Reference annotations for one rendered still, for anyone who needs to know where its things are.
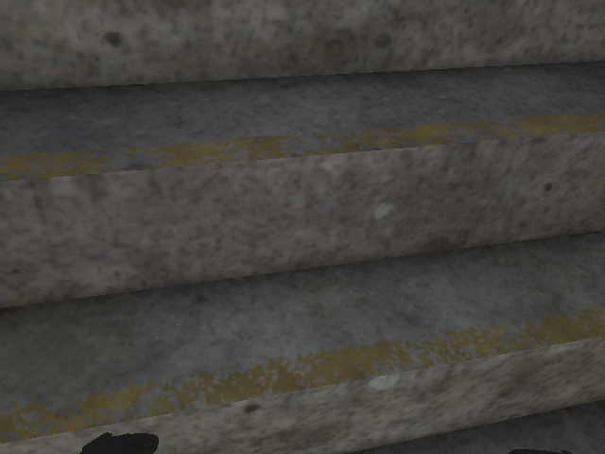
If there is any left robot hand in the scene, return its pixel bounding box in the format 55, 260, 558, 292
79, 432, 159, 454

